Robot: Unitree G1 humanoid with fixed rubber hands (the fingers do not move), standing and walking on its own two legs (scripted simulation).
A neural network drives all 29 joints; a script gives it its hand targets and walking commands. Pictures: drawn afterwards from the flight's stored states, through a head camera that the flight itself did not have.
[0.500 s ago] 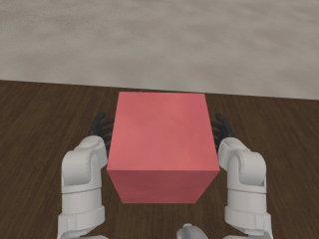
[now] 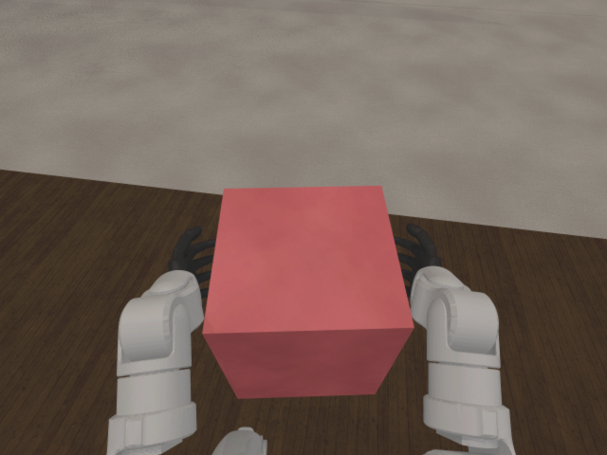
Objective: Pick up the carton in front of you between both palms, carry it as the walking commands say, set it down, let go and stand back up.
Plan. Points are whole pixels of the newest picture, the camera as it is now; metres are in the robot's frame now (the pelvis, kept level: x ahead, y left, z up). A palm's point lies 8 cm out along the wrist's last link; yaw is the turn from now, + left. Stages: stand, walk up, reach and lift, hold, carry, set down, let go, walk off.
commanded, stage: carry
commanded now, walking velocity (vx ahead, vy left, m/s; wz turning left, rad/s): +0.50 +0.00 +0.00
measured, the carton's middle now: (305, 299) +0.34 +0.02 +0.00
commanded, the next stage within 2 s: none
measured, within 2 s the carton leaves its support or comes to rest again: neither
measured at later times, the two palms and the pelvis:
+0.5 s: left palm (224, 136) +0.63 +0.17 +0.06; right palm (390, 147) +0.61 -0.13 +0.06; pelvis +0.30 +0.04 -0.03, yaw -2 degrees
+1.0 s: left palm (255, 84) +0.89 +0.15 +0.02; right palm (382, 85) +0.90 -0.15 +0.01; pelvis +0.56 -0.01 -0.06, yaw +0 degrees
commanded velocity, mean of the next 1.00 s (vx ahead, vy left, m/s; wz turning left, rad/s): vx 0.35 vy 0.00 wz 0.00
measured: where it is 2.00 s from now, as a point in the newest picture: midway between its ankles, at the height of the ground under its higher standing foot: (304, 330)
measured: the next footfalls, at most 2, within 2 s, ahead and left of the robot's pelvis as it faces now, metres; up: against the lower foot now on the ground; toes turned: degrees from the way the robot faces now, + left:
left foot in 0.30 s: +0.35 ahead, +0.09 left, -0.03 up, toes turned +2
right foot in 0.80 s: +0.66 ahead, -0.06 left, -0.06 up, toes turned -4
